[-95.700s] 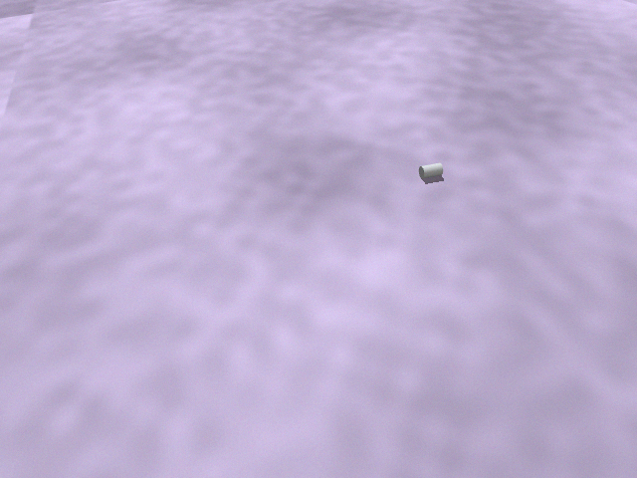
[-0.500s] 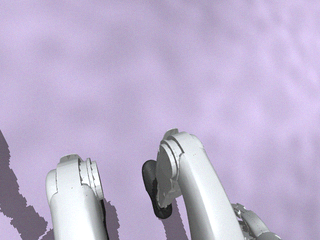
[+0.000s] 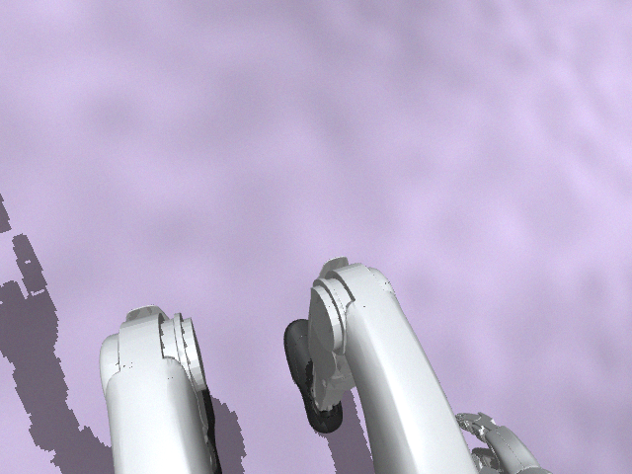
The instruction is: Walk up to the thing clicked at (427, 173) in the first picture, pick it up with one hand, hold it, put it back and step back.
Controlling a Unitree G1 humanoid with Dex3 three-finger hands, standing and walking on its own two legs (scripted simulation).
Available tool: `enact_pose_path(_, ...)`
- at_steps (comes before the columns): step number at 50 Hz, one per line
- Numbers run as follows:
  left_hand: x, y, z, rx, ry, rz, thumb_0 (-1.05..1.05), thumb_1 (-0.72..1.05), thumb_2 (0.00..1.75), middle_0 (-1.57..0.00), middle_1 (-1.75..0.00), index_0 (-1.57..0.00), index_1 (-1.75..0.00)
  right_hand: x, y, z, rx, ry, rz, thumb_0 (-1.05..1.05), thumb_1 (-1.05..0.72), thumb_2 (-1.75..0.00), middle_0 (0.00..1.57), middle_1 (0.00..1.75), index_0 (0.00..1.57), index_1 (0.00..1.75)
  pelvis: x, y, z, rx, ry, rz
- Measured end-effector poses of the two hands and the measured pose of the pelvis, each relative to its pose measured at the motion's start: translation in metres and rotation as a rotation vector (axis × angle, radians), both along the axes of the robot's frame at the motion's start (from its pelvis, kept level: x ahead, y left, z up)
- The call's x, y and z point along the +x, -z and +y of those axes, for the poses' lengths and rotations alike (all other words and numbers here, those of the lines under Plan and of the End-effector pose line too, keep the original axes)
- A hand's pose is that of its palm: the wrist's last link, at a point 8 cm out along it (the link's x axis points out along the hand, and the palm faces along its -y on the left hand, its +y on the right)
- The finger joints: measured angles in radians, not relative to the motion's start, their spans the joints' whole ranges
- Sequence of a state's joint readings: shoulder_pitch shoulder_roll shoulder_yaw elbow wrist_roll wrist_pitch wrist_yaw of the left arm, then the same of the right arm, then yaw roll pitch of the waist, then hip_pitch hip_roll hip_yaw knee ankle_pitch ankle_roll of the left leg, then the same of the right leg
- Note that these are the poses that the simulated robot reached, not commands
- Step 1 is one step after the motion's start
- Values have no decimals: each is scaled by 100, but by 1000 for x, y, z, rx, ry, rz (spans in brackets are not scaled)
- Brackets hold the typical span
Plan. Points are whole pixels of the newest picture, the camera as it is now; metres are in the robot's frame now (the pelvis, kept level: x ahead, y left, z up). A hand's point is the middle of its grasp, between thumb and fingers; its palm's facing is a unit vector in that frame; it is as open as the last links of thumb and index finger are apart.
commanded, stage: home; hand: left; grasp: from above
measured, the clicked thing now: out of the picture +0.52 +0.42 -0.33
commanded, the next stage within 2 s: go down in 0.14 s
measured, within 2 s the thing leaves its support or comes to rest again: neither
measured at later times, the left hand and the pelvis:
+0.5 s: hand out of the picture +0.42 +0.37 +0.01, palm faces -0.31 -0.49 -0.82, open 7.4 cm; pelvis +0.01 +0.00 +0.10, yaw +3 degrees
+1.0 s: hand out of the picture +0.29 +0.25 +0.19, palm faces +0.09 -0.92 -0.37, open 7.4 cm; pelvis +0.06 +0.00 +0.28, yaw +9 degrees
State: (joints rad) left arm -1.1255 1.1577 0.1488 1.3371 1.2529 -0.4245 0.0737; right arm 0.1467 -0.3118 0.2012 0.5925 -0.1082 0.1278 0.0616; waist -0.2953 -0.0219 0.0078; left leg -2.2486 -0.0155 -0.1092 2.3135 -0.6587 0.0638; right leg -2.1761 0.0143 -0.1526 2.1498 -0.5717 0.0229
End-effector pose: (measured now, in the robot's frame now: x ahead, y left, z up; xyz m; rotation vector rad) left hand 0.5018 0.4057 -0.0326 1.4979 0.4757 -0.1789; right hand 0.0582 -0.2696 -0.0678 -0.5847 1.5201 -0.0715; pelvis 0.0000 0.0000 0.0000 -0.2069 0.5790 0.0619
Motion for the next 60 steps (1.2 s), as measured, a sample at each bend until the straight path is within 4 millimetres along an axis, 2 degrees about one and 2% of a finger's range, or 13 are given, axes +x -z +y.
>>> enact_pose_path(5, 4, 4, 2, 32, -48, 2, 0, 89, 90, -22, -30, -22, -30, -8, 8, 8, 30, 40, 13, 0, -90, -90, 21, 30, 20, 30, 0, 2, -1, 5, 3, 13)
enact_pose_path(10, 6, 0, 0, 1, -76, 15, 0, 89, 90, -22, -30, -22, -30, -10, 3, 15, 46, 70, 9, 0, -90, -90, 21, 30, 20, 30, 1, -6, 1, 2, 3, 29)
enact_pose_path(14, -2, -15, -3, -67, -96, 1, 0, 89, 90, -22, -30, -22, -30, -5, -10, 17, 47, 88, -4, 0, -90, -90, 21, 30, 21, 30, 4, -20, 3, -2, -5, 43)
enact_pose_path(18, -23, -40, -6, -157, -134, -19, 0, 89, 90, -22, -30, -22, -30, 9, -29, 17, 55, 101, -35, 0, -90, -90, 21, 30, 21, 30, 7, -44, 4, 5, -14, 58)
enact_pose_path(22, -58, -70, -9, -265, -205, -25, 0, 89, 90, -22, -30, -22, -30, 37, -54, 19, 80, 94, -107, 0, -90, -90, 21, 30, 21, 30, 10, -77, 4, 19, -24, 57)
enact_pose_path(29, -124, -123, -23, -457, -362, -10, 0, 89, 90, -22, -30, -21, -30, 104, -112, 29, 149, 27, -315, 0, -90, -90, 21, 30, 20, 30, 19, -140, 3, 52, -46, 11)
enact_pose_path(34, -158, -157, -40, -578, -472, -24, 0, 89, 90, -22, -30, -21, -30, 146, -155, 39, 197, -22, -472, 0, -90, -90, 21, 30, 20, 30, 26, -178, 2, 76, -63, -36)
enact_pose_path(38, -180, -182, -55, -674, -570, -35, 0, 89, 90, -22, -30, -21, -30, 169, -189, 47, 229, -39, -575, 0, -90, -90, 21, 30, 20, 30, 33, -206, 1, 95, -72, -77)
enact_pose_path(45, -214, -223, -88, -845, -727, -32, 1, 89, 90, -21, -30, -21, -30, 185, -242, 53, 250, -37, -681, 0, -90, -90, 21, 30, 20, 30, 45, -253, -1, 123, -81, -155)
enact_pose_path(54, -250, -283, -123, -1014, -889, -25, 1, 90, 90, -21, -30, -21, -30, 182, -300, 53, 232, -16, -744, 1, -90, -90, 21, 30, 20, 30, 65, -307, -2, 149, -97, -263)
enact_pose_path(60, -271, -322, -140, -1092, -939, -23, 1, 90, 90, -21, -30, -20, -30, 184, -332, 54, 226, 0, -803, 1, -90, -90, 21, 30, 20, 30, 79, -335, -2, 162, -106, -325)
